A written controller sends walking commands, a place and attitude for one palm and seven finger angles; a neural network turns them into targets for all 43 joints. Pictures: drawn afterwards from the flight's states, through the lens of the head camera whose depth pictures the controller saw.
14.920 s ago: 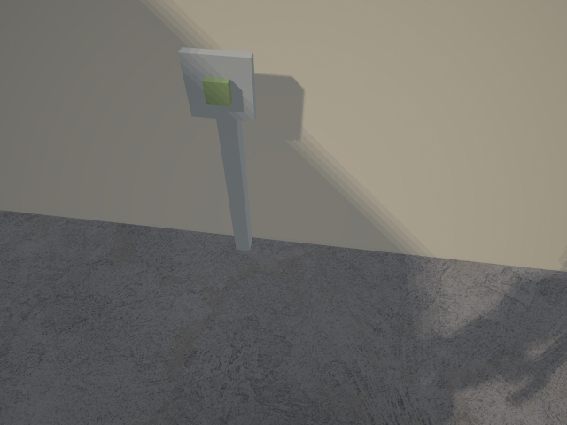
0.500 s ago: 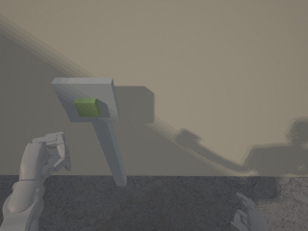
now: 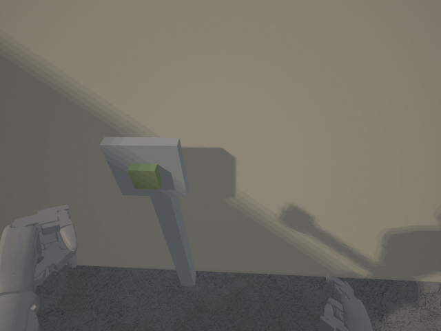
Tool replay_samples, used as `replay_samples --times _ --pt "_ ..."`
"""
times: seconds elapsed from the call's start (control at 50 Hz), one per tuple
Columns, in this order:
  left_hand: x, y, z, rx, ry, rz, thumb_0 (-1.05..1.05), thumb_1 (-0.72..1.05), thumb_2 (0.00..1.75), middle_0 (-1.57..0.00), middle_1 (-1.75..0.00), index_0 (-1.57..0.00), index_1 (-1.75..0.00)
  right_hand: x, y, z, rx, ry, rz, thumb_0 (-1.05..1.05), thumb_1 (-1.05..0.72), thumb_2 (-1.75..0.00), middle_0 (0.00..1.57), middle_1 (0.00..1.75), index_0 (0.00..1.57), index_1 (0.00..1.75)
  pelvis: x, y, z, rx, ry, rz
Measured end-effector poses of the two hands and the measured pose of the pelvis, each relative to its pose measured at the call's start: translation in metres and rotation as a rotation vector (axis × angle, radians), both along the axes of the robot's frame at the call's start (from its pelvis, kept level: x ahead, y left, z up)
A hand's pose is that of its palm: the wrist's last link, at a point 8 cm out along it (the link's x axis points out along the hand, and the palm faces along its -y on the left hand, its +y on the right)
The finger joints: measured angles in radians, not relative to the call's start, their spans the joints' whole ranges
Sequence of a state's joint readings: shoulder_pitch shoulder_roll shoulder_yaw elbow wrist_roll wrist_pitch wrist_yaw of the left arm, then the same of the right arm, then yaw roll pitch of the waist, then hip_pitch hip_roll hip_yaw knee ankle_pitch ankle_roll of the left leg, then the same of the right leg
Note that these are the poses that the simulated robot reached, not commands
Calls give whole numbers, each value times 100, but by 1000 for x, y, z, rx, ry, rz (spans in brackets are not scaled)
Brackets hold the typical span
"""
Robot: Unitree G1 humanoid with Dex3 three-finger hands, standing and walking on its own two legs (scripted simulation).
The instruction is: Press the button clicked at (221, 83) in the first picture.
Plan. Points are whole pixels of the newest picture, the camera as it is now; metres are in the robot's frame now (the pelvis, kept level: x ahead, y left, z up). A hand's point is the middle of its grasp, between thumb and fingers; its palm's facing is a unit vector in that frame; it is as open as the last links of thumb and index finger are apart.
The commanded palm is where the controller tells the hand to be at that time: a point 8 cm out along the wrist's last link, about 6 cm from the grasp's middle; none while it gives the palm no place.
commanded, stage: draw the hand back to the body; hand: left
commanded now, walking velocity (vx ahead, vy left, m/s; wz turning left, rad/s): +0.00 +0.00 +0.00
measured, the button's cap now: (146, 175) +0.45 +0.24 +0.01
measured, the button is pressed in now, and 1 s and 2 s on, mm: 0 0 0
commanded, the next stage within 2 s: step back with the hand held close in 0.40 s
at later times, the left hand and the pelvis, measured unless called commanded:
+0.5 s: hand (55, 265) +0.15 +0.23 +0.16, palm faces +0.40 -0.83 -0.38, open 3.1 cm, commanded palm +0.11 +0.27 +0.18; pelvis -0.02 -0.01 +0.00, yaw +0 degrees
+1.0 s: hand (31, 278) +0.14 +0.25 +0.16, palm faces +0.30 -0.82 -0.50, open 3.1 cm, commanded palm +0.07 +0.29 +0.18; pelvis -0.06 +0.01 +0.00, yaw -1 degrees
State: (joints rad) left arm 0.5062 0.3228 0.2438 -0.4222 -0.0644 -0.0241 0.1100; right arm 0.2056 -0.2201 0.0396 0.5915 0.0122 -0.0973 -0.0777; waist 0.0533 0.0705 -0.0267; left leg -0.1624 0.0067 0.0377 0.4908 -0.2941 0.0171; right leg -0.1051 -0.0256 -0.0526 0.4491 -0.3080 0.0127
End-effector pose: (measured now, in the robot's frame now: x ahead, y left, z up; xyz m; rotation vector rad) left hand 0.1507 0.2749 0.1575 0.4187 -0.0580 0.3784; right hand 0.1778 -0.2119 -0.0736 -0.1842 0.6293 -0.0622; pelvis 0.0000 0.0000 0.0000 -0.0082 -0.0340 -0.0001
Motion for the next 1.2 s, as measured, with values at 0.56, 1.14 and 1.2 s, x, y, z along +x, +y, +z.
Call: replay_samples --times 0.56,1.14,1.2 --pt "-39 -8 27 52 -109 -8 1 89 90 -130 -150 -131 -150 -32 -17 6 -29 -14 -24 1 -91 -89 20 30 20 30 -26 -9 4 -7 -57 -5" --pt "-84 20 18 155 -106 -86 1 89 90 -130 -150 -130 -150 -86 -2 9 -67 36 -72 1 -91 -89 20 30 20 30 -87 16 -8 -17 23 -9" --pt "-98 19 17 149 -124 -74 1 89 90 -130 -150 -131 -150 -95 0 6 -71 31 -53 1 -91 -89 20 30 20 30 -96 15 -11 -25 20 -3"
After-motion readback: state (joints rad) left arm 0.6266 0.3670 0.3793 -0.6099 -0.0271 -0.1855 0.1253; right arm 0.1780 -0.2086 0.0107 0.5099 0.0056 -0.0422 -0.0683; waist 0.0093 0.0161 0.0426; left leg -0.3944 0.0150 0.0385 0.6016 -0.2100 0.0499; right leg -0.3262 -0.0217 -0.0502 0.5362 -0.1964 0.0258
